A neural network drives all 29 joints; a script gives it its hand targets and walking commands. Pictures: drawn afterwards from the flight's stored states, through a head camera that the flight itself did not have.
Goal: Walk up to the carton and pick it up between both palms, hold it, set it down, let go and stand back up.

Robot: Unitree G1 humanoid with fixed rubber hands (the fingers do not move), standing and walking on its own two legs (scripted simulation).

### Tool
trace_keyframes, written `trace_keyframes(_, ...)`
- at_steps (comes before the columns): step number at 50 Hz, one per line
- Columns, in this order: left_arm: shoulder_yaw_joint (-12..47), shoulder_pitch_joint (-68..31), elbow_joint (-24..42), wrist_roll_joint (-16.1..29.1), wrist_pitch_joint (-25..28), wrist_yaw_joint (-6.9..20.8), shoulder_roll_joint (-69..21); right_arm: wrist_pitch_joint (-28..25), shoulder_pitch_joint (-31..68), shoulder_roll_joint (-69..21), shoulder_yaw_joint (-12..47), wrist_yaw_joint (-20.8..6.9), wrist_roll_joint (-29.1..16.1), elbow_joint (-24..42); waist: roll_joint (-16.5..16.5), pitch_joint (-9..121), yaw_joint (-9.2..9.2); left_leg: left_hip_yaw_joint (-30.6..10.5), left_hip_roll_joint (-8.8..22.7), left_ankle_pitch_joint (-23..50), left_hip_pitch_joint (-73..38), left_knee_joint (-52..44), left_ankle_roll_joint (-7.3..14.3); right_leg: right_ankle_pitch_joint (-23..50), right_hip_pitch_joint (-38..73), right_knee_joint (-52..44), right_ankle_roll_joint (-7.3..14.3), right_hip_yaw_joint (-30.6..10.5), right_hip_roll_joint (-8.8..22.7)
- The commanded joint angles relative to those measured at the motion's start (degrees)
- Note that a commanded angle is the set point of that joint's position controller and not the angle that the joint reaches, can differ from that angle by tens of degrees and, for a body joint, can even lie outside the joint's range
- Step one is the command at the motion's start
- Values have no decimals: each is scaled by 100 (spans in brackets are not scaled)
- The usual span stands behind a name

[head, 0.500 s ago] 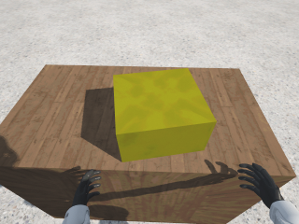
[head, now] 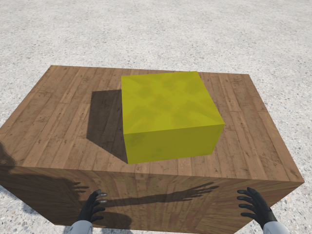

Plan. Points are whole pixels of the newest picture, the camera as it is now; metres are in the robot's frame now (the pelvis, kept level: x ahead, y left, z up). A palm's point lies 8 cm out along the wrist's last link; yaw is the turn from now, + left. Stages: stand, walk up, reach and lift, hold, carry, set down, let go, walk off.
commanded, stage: set down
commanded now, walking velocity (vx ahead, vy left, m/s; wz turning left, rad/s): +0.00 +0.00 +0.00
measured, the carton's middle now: (165, 114) +0.49 +0.01 +0.01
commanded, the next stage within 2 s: let go in 0.22 s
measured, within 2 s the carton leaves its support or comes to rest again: neither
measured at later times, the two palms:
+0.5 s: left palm (84, 223) +0.17 +0.22 -0.08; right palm out of the picture +0.15 -0.23 -0.07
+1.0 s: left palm out of the picture +0.14 +0.25 -0.11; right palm out of the picture +0.08 -0.25 -0.12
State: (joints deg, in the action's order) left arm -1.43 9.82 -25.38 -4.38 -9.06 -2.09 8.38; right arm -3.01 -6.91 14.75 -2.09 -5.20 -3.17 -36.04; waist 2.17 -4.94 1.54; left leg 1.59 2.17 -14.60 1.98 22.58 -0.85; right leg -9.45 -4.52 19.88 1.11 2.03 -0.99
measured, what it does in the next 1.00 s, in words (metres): stands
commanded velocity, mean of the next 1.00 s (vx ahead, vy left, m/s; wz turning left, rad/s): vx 0.00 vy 0.00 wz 0.00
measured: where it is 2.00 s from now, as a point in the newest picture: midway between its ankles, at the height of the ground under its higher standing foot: outside the picture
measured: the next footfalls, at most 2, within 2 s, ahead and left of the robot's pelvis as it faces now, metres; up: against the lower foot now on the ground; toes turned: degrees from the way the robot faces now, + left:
none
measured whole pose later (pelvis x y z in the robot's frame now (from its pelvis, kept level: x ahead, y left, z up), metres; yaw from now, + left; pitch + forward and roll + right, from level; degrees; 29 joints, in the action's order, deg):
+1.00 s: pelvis +0.00 +0.01 -0.02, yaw -4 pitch +0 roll -1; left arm -2.1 13.8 -37.4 -1.6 1.2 1.0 13.2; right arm 1.2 -15.1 13.7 -4.1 -0.2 2.4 -41.8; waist 0.2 -1.9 0.0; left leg 5.1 2.6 -20.8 13.7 34.1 0.4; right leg -14.5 -18.2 32.2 -0.3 -1.5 -1.3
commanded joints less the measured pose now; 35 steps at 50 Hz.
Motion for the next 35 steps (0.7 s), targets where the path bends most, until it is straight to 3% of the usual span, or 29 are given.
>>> trace_keyframes(1, -8, -428, 355, 152, 173, -46, 464, -304, 86, 317, -230, 102, 297, 496, -476, 94, -64, 212, -176, 276, 1032, -535, -73, -176, 559, -293, 188, -250, 49)
trace_keyframes(5, 70, -421, 332, 415, 276, -131, 607, -811, 151, 241, -369, 218, 496, 743, -68, 494, -19, 227, -169, 643, 925, -359, -86, 118, 558, -165, 152, -163, 32)
trace_keyframes(9, 89, -294, 240, 473, 281, -79, 663, -1017, -69, 226, -358, 320, 584, 447, 34, 548, -121, 205, -160, 1113, 533, -203, -151, 420, 244, -92, 139, -83, -10)
trace_keyframes(17, 62, -194, 128, 391, 115, 50, 634, -1007, -164, 175, -220, 380, 512, 100, -104, 296, -198, 158, -138, 1026, 555, -213, -149, 429, 182, -126, 117, -13, -21)
trace_keyframes(22, 47, -200, 247, 293, 83, 24, 607, -967, -158, 204, -194, 347, 490, 37, -458, 235, -190, 197, -129, 940, 654, -285, -188, 427, 324, -122, 140, -59, 6)
trace_keyframes(26, 30, -167, 356, 212, 113, 12, 585, -981, -197, 220, -192, 328, 490, 29, -539, 209, -170, 187, -134, 976, 694, -283, -201, 513, 413, -118, 134, -89, 31)
trace_keyframes(35, 36, -65, 426, 289, 162, 48, 635, -1105, -245, 217, -239, 365, 535, 83, -265, 378, -171, 201, -160, 1212, 528, -187, -195, 689, 366, -83, 107, -50, 42)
